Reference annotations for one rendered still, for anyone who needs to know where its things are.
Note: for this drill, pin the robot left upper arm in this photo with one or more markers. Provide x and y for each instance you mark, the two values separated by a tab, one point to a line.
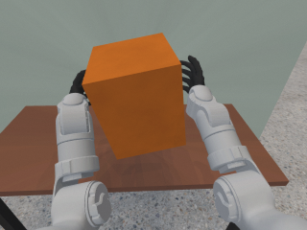
83	206

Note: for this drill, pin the table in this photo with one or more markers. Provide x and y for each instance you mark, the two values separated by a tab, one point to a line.
29	152

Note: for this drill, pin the robot right hand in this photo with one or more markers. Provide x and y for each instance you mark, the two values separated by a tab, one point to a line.
195	75

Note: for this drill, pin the carton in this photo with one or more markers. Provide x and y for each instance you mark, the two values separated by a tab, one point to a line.
135	89

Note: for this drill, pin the robot right forearm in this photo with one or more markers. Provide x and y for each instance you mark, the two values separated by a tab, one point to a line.
225	151

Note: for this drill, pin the robot left forearm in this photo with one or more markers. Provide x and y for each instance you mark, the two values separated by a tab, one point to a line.
75	139

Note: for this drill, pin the robot right upper arm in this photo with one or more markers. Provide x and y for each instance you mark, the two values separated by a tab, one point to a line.
246	199

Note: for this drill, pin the robot left hand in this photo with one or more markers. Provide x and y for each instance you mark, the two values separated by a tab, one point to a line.
77	84

